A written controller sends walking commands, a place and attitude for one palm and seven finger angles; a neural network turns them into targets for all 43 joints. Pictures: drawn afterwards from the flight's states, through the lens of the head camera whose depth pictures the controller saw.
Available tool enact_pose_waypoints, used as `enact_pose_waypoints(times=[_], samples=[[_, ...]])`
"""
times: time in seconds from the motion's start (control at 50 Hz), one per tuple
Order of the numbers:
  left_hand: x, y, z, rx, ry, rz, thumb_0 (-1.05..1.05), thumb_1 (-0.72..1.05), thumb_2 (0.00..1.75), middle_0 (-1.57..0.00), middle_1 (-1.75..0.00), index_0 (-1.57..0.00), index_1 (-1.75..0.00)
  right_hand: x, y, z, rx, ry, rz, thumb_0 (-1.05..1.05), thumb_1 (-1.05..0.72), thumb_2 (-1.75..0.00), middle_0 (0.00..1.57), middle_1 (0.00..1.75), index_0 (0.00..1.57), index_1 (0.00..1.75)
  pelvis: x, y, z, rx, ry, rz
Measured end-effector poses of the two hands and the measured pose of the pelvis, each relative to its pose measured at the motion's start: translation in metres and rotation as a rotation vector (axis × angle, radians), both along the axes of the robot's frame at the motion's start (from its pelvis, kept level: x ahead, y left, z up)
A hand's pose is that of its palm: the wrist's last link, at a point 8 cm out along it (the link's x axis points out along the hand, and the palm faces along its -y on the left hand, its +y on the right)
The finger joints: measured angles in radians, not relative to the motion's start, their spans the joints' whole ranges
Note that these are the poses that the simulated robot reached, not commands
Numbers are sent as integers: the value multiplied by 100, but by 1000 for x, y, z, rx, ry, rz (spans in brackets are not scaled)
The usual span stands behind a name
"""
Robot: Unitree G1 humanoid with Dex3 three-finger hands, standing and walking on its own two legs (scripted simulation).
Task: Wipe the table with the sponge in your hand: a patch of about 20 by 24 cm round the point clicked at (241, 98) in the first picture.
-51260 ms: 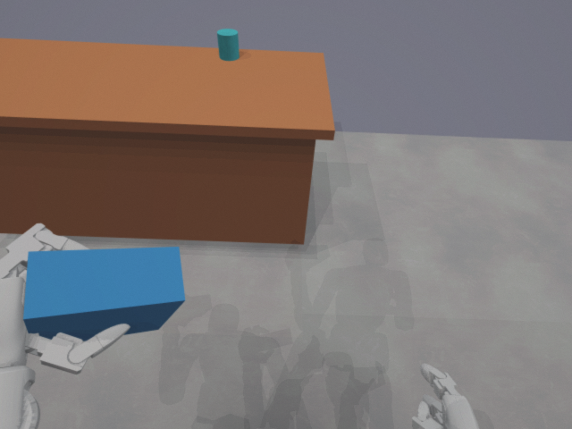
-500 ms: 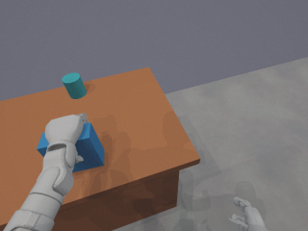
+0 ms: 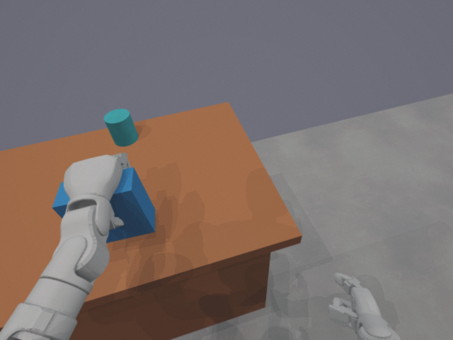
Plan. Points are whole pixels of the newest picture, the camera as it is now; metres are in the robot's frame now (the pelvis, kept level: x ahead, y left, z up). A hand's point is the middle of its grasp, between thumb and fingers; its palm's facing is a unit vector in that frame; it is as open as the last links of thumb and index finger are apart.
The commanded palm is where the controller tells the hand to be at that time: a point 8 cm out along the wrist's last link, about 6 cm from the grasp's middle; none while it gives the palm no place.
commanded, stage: lift the sponge slowly off the table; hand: left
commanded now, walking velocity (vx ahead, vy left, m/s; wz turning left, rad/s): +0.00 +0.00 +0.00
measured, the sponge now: (115, 215) +0.31 +0.27 +0.04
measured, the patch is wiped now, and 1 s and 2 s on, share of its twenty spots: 1.00 1.00 1.00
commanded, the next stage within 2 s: bring the sponge back beside the body in 0.44 s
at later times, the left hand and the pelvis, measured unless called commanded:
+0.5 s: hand (106, 182) +0.32 +0.26 +0.13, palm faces +0.06 -0.06 -1.00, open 10.2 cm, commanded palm +0.29 +0.26 +0.19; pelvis +0.00 -0.01 +0.00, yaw +0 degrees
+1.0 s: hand (84, 214) +0.26 +0.28 +0.12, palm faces +0.07 -0.09 -0.99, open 10.2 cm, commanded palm +0.23 +0.27 +0.18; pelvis -0.01 -0.01 +0.00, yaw +0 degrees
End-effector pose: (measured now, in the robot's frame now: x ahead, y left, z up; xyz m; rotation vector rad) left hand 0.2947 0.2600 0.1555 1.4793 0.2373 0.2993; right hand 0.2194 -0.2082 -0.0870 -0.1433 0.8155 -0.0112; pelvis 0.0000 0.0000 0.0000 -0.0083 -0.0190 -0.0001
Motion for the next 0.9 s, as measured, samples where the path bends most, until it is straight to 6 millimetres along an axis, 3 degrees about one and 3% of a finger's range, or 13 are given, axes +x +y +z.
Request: enact_pose_waypoints(times=[0.16,0.38,0.54,0.74,0.9], samples=[[-1,2,7,-9,29,38,0,-53,105,-73,-132,-74,-135,-4,-2,-2,8,15,4,1,-90,-90,20,30,20,30,-2,-1,1,2,0,2],[3,-10,17,7,10,-40,0,-53,105,-73,-132,-74,-135,-14,-14,-5,-25,32,-8,1,-90,-90,20,30,20,30,-5,-5,1,3,-6,2],[6,2,24,2,3,40,0,-53,105,-73,-132,-74,-135,-17,-20,-7,-4,38,-26,1,-90,-90,20,30,20,30,-3,-8,1,4,4,-5],[-19,-6,6,-34,55,-29,0,-53,105,-73,-132,-74,-135,-10,-23,-2,-15,8,-18,1,-90,-90,20,30,20,30,-2,-9,0,4,-7,-7],[-44,4,17,-9,-31,5,0,-53,105,-73,-132,-74,-135,-2,-13,3,-1,-19,12,1,-90,-90,20,30,20,30,-4,-9,0,3,-25,-8]])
